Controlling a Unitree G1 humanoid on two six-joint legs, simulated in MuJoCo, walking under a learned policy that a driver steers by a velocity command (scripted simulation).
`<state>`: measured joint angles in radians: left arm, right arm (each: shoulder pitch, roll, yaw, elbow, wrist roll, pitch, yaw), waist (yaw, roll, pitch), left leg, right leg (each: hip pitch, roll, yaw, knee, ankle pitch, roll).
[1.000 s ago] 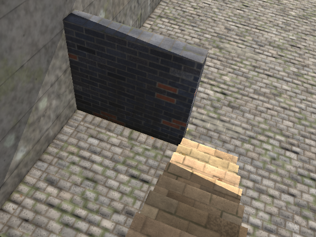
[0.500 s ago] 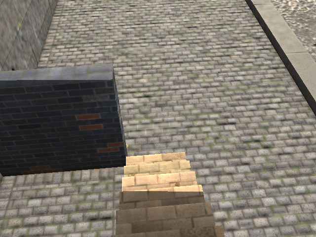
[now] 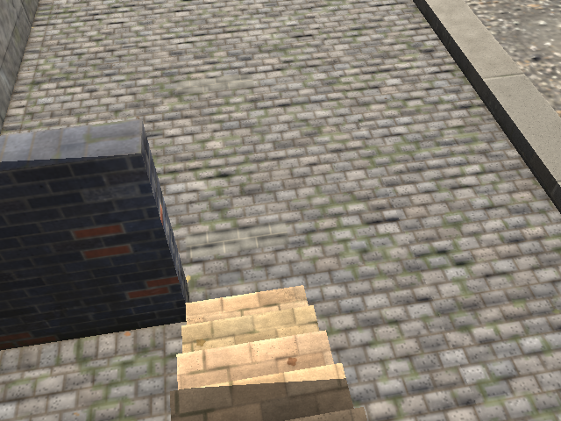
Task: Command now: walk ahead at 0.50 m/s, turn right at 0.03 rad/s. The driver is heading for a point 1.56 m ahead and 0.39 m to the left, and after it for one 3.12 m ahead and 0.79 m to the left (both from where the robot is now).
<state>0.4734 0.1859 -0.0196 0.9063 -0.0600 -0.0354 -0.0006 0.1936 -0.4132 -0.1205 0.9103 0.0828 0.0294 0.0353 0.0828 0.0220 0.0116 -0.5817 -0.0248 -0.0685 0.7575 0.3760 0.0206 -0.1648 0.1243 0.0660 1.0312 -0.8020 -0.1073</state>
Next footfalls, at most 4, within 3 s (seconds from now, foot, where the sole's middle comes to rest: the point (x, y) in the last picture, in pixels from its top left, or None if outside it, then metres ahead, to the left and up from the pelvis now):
0.08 left None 0.11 0.11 -0.88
0.28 right None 0.28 -0.11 -0.94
0.42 left None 0.23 0.09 -0.94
0.56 right None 0.51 -0.06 -1.10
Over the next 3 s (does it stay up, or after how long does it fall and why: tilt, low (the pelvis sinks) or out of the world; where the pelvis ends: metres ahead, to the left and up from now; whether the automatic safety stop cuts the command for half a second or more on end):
stays up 2.23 0.66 -1.45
